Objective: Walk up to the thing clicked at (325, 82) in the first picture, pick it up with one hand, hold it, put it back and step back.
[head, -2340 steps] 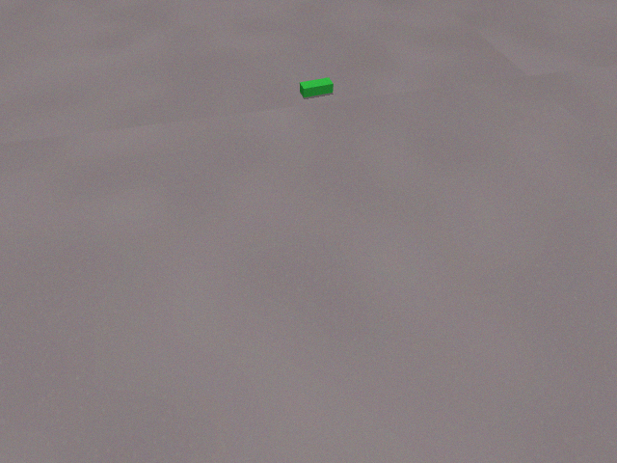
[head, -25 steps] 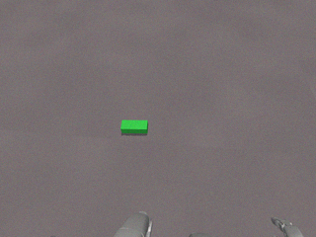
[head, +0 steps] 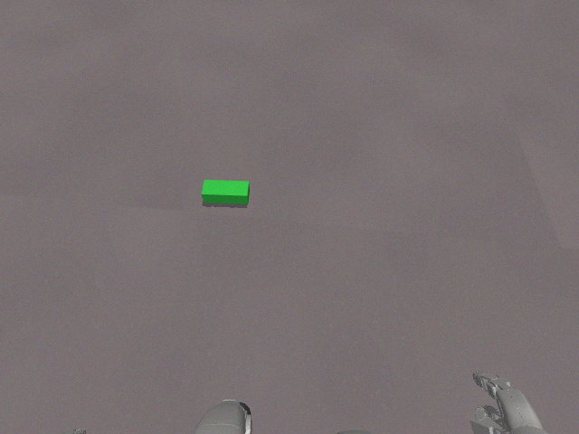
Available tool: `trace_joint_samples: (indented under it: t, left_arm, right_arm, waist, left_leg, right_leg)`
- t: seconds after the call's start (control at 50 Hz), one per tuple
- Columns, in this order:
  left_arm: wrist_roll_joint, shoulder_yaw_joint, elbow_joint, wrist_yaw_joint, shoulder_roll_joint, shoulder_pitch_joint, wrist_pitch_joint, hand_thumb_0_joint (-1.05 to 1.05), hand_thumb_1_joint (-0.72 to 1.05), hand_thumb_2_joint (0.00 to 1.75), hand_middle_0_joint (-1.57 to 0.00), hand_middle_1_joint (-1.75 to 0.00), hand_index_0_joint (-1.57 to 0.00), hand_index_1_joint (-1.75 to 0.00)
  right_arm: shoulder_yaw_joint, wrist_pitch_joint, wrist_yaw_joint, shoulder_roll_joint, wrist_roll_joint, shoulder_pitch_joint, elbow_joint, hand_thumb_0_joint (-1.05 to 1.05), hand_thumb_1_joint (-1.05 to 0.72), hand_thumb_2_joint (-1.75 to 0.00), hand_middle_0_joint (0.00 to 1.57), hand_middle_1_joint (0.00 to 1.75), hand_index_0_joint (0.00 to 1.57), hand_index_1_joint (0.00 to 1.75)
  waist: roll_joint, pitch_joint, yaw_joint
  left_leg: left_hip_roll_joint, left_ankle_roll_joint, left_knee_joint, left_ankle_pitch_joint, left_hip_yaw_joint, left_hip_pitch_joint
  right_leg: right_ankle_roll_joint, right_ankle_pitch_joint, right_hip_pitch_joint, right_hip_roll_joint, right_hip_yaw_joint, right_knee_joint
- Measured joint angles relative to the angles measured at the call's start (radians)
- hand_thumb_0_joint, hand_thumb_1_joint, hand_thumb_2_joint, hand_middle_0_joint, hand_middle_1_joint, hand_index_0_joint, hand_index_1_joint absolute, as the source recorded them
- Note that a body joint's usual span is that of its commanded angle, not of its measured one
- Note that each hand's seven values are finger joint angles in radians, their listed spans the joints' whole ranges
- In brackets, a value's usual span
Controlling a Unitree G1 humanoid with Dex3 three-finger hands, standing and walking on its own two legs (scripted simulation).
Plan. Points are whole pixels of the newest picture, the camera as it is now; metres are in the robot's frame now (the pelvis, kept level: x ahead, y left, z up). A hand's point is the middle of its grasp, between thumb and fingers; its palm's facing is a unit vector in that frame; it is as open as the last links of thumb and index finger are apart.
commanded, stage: step back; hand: left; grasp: from above
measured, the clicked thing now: (226, 192) +1.04 +0.27 -0.73
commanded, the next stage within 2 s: stand in 1.18 s
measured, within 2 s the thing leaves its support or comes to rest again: neither
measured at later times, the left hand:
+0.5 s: hand out of the picture -0.03 +0.27 -0.13, palm faces +0.10 -0.91 -0.40, open 7.4 cm
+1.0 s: hand out of the picture +0.00 +0.27 -0.15, palm faces +0.13 -0.92 -0.37, open 7.4 cm
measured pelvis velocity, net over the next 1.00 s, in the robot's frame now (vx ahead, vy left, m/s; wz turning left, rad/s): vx -0.03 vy -0.01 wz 0.11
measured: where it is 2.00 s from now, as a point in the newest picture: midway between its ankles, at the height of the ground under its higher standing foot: outside the picture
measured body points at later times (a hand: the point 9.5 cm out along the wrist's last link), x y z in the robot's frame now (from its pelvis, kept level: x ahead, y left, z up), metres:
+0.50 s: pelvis -0.07 -0.02 +0.01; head -0.06 -0.02 +0.46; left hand -0.04 +0.31 -0.10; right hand +0.01 -0.32 -0.12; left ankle -0.06 +0.11 -0.72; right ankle -0.06 -0.13 -0.70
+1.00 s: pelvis -0.03 -0.01 +0.00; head -0.01 +0.00 +0.45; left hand -0.01 +0.31 -0.12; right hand +0.10 -0.29 -0.12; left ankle +0.00 +0.12 -0.72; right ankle -0.04 -0.13 -0.72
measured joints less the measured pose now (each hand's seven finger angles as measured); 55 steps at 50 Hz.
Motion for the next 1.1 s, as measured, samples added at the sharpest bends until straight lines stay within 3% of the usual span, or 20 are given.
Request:
trace_joint_samples:
  t: [0.04,0.06,0.1,0.14,0.18,0.24,0.32,0.38,0.4,0.44,0.52,0.56,0.6,0.64,0.68,0.74,0.82,0.88,0.9,1.1]
  left_arm:
    - [0.007,0.004,0.027,-0.003,-0.011,0.018,-0.017,0.00,0.90,0.90,-0.20,-0.30,-0.20,-0.30]
    - [0.015,0.005,0.041,-0.004,-0.023,0.026,-0.019,0.00,0.90,0.90,-0.20,-0.30,-0.20,-0.30]
    - [0.024,0.001,0.049,-0.008,-0.030,0.055,-0.016,0.00,0.90,0.90,-0.20,-0.30,-0.20,-0.30]
    - [0.024,-0.002,0.059,-0.004,-0.039,0.078,-0.018,0.01,0.90,0.90,-0.20,-0.30,-0.20,-0.30]
    - [0.027,0.000,0.064,-0.001,-0.045,0.086,-0.025,0.01,0.90,0.90,-0.20,-0.30,-0.20,-0.30]
    - [0.030,0.002,0.056,-0.001,-0.042,0.086,-0.042,0.01,0.90,0.90,-0.20,-0.30,-0.21,-0.30]
    - [0.027,0.005,0.041,-0.004,-0.020,0.070,-0.059,0.01,0.90,0.90,-0.20,-0.30,-0.21,-0.30]
    - [0.019,0.001,0.046,-0.004,0.001,0.052,-0.051,0.01,0.90,0.90,-0.20,-0.30,-0.20,-0.30]
    - [0.013,-0.001,0.055,-0.003,0.001,0.051,-0.047,0.01,0.90,0.90,-0.20,-0.30,-0.20,-0.30]
    - [0.007,-0.004,0.078,-0.006,-0.001,0.045,-0.039,0.01,0.90,0.90,-0.20,-0.30,-0.20,-0.30]
    - [0.000,-0.004,0.095,-0.017,-0.001,0.035,-0.052,0.01,0.90,0.90,-0.20,-0.30,-0.20,-0.30]
    - [0.002,-0.001,0.100,-0.019,-0.004,0.035,-0.066,0.01,0.90,0.90,-0.20,-0.30,-0.20,-0.30]
    - [0.009,0.002,0.106,-0.014,-0.015,0.031,-0.082,0.01,0.90,0.90,-0.20,-0.30,-0.20,-0.30]
    - [0.019,0.001,0.106,-0.009,-0.028,0.033,-0.093,0.01,0.90,0.90,-0.20,-0.30,-0.20,-0.30]
    - [0.017,-0.003,0.105,-0.006,-0.041,0.035,-0.099,0.01,0.90,0.90,-0.20,-0.30,-0.20,-0.30]
    - [0.015,-0.013,0.108,-0.004,-0.058,0.040,-0.107,0.01,0.90,0.90,-0.20,-0.30,-0.20,-0.30]
    - [0.009,-0.020,0.115,-0.002,-0.054,0.034,-0.105,0.01,0.90,0.90,-0.20,-0.30,-0.20,-0.30]
    - [0.000,-0.026,0.116,0.002,-0.042,0.018,-0.089,0.01,0.90,0.90,-0.20,-0.30,-0.20,-0.30]
    - [-0.004,-0.028,0.117,0.004,-0.037,0.008,-0.082,0.01,0.90,0.90,-0.20,-0.30,-0.20,-0.30]
    - [-0.013,-0.043,0.182,0.004,-0.026,-0.047,-0.078,0.01,0.90,0.90,-0.20,-0.30,-0.20,-0.30]
  right_arm:
    - [-0.005,0.012,0.002,-0.021,0.002,-0.011,0.003,0.00,-0.90,-0.90,0.20,0.30,0.21,0.30]
    - [-0.011,0.017,0.000,-0.029,0.004,-0.010,0.010,0.00,-0.90,-0.90,0.20,0.30,0.21,0.30]
    - [-0.019,0.026,-0.010,-0.025,0.008,0.019,0.032,0.00,-0.91,-0.90,0.20,0.30,0.21,0.30]
    - [-0.019,0.026,-0.010,-0.031,0.015,0.052,0.053,0.00,-0.91,-0.90,0.20,0.30,0.21,0.30]
    - [-0.021,0.019,-0.009,-0.039,0.019,0.085,0.071,0.00,-0.91,-0.90,0.20,0.30,0.21,0.30]
    - [-0.021,0.013,-0.001,-0.041,0.014,0.133,0.103,0.00,-0.91,-0.90,0.20,0.30,0.20,0.30]
    - [-0.019,0.009,0.016,-0.026,0.005,0.169,0.152,0.00,-0.91,-0.90,0.20,0.30,0.20,0.30]
    - [-0.021,-0.013,0.019,0.004,0.003,0.161,0.178,0.01,-0.91,-0.90,0.20,0.30,0.20,0.30]
    - [-0.020,-0.022,0.020,0.011,0.002,0.158,0.177,0.01,-0.91,-0.90,0.20,0.30,0.21,0.30]
    - [-0.017,-0.037,0.026,0.021,0.002,0.159,0.167,0.01,-0.91,-0.90,0.20,0.30,0.21,0.30]
    - [-0.007,-0.052,0.029,0.032,-0.001,0.151,0.154,0.00,-0.91,-0.90,0.20,0.30,0.21,0.30]
    - [-0.006,-0.046,0.031,0.029,-0.002,0.143,0.151,0.00,-0.91,-0.90,0.20,0.30,0.21,0.30]
    - [-0.008,-0.034,0.029,0.018,0.004,0.136,0.150,0.00,-0.90,-0.90,0.20,0.30,0.21,0.30]
    - [-0.011,-0.020,0.018,0.015,0.007,0.135,0.160,0.00,-0.91,-0.90,0.20,0.30,0.21,0.30]
    - [-0.012,-0.018,0.014,0.007,0.011,0.131,0.168,0.00,-0.91,-0.90,0.20,0.30,0.21,0.30]
    - [-0.015,-0.029,0.014,-0.012,0.014,0.125,0.173,0.00,-0.91,-0.90,0.20,0.30,0.21,0.30]
    - [-0.014,-0.033,0.015,-0.019,0.013,0.112,0.180,0.00,-0.91,-0.90,0.20,0.30,0.20,0.30]
    - [-0.016,-0.039,0.011,-0.013,0.012,0.094,0.188,0.00,-0.91,-0.90,0.20,0.30,0.20,0.30]
    - [-0.017,-0.040,0.008,-0.004,0.010,0.082,0.194,0.00,-0.91,-0.90,0.20,0.30,0.20,0.30]
    - [0.026,-0.033,0.016,0.060,0.022,-0.031,0.227,0.00,-0.91,-0.90,0.20,0.30,0.21,0.30]
  waist:
    - [0.031,-0.010,0.003]
    - [0.054,-0.009,-0.005]
    - [0.040,-0.035,0.013]
    - [0.034,-0.051,0.022]
    - [0.040,-0.059,0.019]
    - [0.051,-0.069,0.015]
    - [0.048,-0.077,0.011]
    - [-0.001,-0.062,0.012]
    - [-0.010,-0.065,0.011]
    - [-0.006,-0.080,-0.004]
    - [-0.004,-0.093,-0.020]
    - [0.004,-0.097,-0.024]
    - [0.033,-0.096,-0.023]
    - [0.044,-0.106,-0.013]
    - [0.043,-0.103,0.000]
    - [0.054,-0.092,0.009]
    - [0.048,-0.073,0.011]
    - [0.037,-0.057,0.003]
    - [0.021,-0.046,0.006]
    - [0.014,-0.066,0.003]
  left_leg:
    - [0.022,-0.008,0.043,-0.008,-0.010,-0.042]
    - [0.015,-0.006,0.082,-0.086,-0.049,-0.062]
    - [-0.057,-0.020,0.209,-0.252,-0.113,-0.100]
    - [-0.114,-0.026,0.357,-0.270,-0.150,-0.122]
    - [-0.135,-0.029,0.433,-0.258,-0.154,-0.113]
    - [-0.117,-0.035,0.389,-0.268,-0.127,-0.043]
    - [-0.074,-0.029,0.159,-0.323,-0.074,0.094]
    - [-0.097,-0.013,-0.011,-0.148,-0.035,0.181]
    - [-0.102,-0.008,-0.016,-0.136,-0.028,0.183]
    - [-0.095,0.011,-0.011,-0.144,-0.031,0.177]
    - [-0.074,0.015,-0.031,-0.139,-0.037,0.184]
    - [-0.059,0.002,-0.019,-0.146,-0.042,0.179]
    - [-0.032,-0.007,0.040,-0.181,-0.058,0.160]
    - [-0.053,-0.001,0.148,-0.286,-0.103,0.114]
    - [-0.080,-0.001,0.248,-0.313,-0.119,0.069]
    - [-0.076,-0.006,0.265,-0.284,-0.117,0.034]
    - [-0.045,-0.009,0.126,-0.240,-0.073,0.057]
    - [-0.041,-0.005,-0.015,-0.067,-0.038,0.109]
    - [-0.050,-0.009,-0.013,-0.056,-0.029,0.113]
    - [-0.020,-0.017,-0.033,-0.089,-0.012,0.125]
  right_leg:
    - [-0.013,0.063,0.056,0.005,-0.028,-0.149]
    - [-0.016,0.074,0.052,0.017,-0.043,-0.144]
    - [-0.030,0.079,0.022,0.000,-0.033,-0.118]
    - [-0.032,0.100,0.018,-0.020,-0.028,-0.134]
    - [-0.027,0.123,0.018,-0.032,-0.038,-0.154]
    - [-0.027,0.136,0.013,-0.041,-0.064,-0.164]
    - [-0.026,0.130,0.000,-0.055,-0.106,-0.143]
    - [-0.013,0.111,-0.013,-0.096,-0.096,-0.094]
    - [-0.017,0.087,-0.021,-0.094,-0.081,-0.077]
    - [-0.027,0.008,-0.053,-0.067,-0.062,0.001]
    - [-0.032,0.000,-0.077,-0.048,-0.064,0.020]
    - [-0.031,0.049,-0.045,-0.043,-0.077,-0.090]
    - [-0.033,0.180,-0.009,-0.017,-0.098,-0.177]
    - [-0.040,0.184,-0.008,-0.009,-0.110,-0.174]
    - [-0.046,0.180,0.007,-0.017,-0.110,-0.190]
    - [-0.040,0.191,0.035,-0.024,-0.114,-0.232]
    - [-0.027,0.174,0.048,-0.040,-0.121,-0.226]
    - [-0.010,0.131,0.034,-0.058,-0.128,-0.165]
    - [-0.004,0.118,0.029,-0.070,-0.120,-0.143]
    - [0.001,0.168,0.070,-0.033,-0.089,-0.257]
